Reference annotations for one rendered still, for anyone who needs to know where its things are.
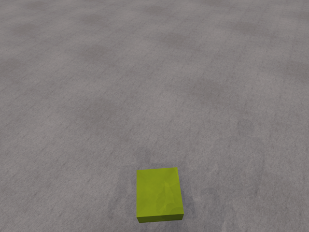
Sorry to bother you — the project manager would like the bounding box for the carton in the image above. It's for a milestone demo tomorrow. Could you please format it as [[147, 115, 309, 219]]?
[[137, 167, 184, 223]]

